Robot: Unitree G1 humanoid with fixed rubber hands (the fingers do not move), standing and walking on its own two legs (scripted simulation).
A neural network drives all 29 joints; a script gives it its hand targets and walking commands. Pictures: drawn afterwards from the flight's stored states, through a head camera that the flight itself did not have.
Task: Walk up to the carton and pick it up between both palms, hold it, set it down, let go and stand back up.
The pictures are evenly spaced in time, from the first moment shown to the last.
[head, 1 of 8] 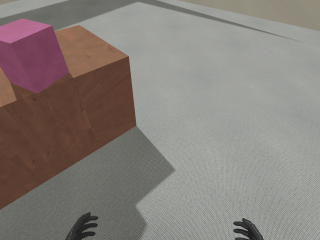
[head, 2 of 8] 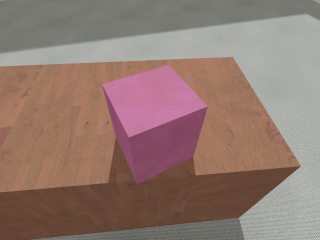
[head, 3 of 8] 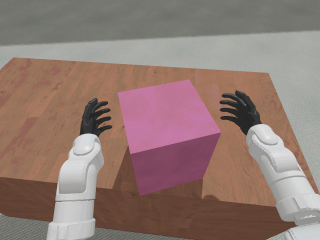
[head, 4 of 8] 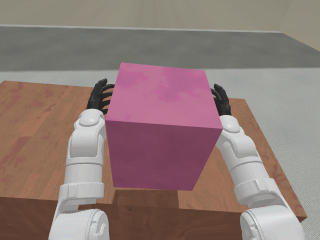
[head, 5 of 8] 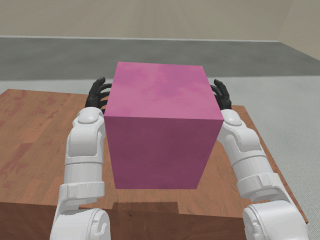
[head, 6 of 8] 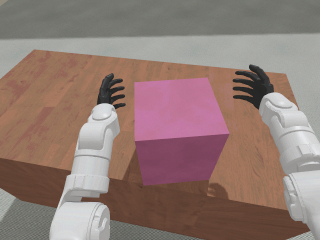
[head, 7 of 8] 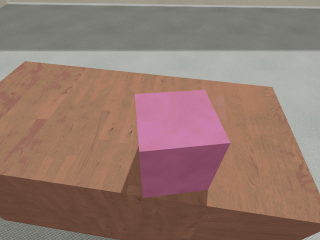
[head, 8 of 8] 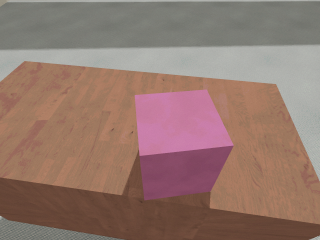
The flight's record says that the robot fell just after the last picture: no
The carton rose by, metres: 0.19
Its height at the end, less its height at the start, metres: +0.00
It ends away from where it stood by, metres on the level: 0.00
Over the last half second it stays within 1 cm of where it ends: yes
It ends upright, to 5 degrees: yes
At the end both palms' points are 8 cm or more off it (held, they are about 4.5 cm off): yes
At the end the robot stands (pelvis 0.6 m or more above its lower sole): yes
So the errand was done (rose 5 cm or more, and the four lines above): yes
